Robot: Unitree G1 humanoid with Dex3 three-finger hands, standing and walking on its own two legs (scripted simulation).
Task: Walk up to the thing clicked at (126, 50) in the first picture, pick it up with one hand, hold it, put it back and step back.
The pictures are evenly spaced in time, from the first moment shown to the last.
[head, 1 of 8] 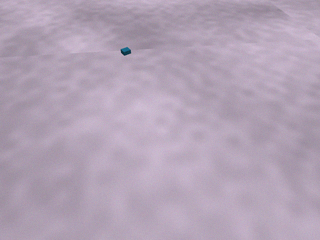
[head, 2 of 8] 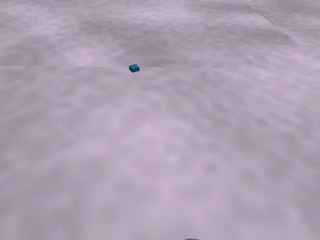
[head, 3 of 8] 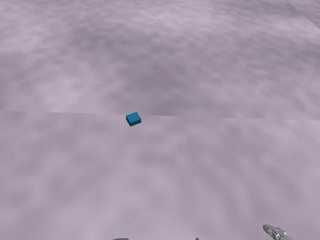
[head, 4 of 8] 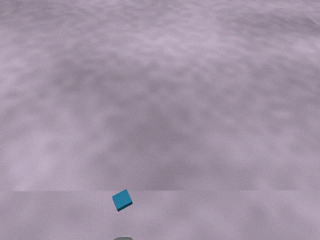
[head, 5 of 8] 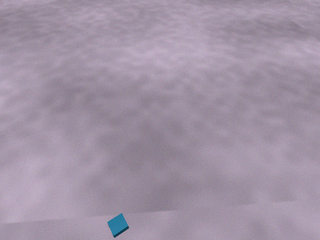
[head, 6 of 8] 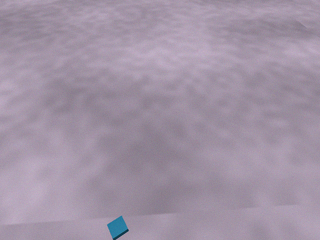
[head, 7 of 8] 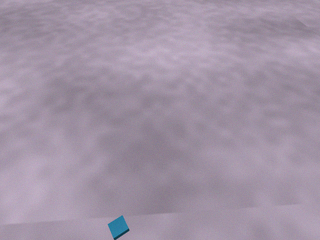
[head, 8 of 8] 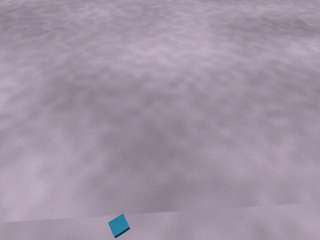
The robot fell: no
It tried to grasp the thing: no
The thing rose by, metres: 0.00
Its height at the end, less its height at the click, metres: +0.00
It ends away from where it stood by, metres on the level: 0.00
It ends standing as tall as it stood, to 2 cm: yes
